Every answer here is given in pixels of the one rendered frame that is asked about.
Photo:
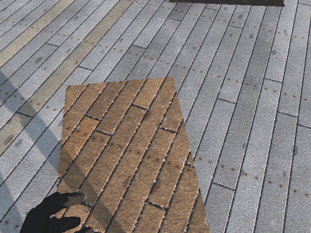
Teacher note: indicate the robot left hand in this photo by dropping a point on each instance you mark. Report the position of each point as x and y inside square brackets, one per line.
[39, 219]

